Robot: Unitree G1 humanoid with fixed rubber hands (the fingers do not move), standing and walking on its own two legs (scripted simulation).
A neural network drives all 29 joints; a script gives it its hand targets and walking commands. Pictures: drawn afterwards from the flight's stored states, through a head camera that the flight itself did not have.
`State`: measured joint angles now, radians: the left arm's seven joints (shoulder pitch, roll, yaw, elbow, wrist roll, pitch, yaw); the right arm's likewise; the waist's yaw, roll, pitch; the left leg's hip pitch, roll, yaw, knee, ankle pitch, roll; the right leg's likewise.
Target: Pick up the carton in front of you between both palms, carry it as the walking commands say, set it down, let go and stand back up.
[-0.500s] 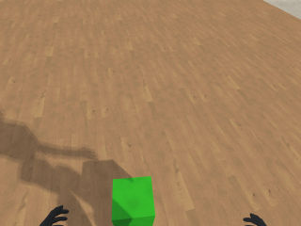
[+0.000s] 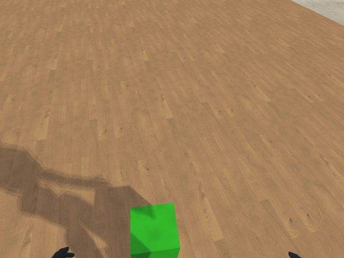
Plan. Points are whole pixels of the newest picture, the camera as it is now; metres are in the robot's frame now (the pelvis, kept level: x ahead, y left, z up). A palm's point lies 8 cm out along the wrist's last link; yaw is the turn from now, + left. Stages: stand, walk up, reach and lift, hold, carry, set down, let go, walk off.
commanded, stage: stand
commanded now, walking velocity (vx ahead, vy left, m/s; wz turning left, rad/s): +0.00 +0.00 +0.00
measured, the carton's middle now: (154, 235) +0.38 +0.08 -0.65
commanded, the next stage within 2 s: none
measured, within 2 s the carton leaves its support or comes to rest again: neither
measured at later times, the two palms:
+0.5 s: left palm out of the picture +0.07 +0.30 -0.10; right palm out of the picture +0.08 -0.31 -0.09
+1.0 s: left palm out of the picture +0.06 +0.31 -0.10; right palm out of the picture +0.08 -0.31 -0.09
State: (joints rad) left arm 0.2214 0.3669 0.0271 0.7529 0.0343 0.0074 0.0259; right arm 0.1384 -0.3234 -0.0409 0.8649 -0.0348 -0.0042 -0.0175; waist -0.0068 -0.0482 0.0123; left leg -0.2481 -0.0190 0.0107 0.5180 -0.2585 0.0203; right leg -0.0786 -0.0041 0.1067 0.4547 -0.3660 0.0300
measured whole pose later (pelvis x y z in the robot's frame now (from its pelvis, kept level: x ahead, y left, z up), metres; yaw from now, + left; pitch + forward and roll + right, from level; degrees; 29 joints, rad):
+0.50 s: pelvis -0.02 +0.00 +0.01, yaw +0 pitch -2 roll +0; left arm 0.21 0.39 0.02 0.88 0.03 0.00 0.02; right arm 0.11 -0.36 -0.04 0.99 -0.02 -0.01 -0.01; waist -0.01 -0.04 0.04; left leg -0.21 -0.02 0.01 0.45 -0.20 0.02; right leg -0.05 0.00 0.10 0.39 -0.31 0.03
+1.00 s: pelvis -0.02 +0.00 +0.01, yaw +1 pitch -2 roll +0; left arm 0.17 0.40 0.01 0.96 0.02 -0.01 0.02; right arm 0.09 -0.37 -0.02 1.05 -0.01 -0.01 -0.01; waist -0.01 -0.03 0.05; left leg -0.19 -0.02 -0.01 0.40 -0.17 0.02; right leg -0.02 0.00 0.09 0.34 -0.28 0.03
